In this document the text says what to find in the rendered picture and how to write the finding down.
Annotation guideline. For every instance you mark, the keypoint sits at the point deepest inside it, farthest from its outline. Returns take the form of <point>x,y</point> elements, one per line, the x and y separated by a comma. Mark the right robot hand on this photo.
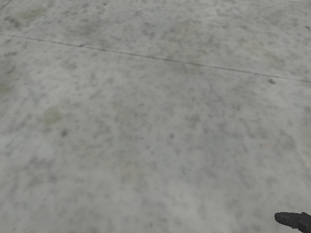
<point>302,221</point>

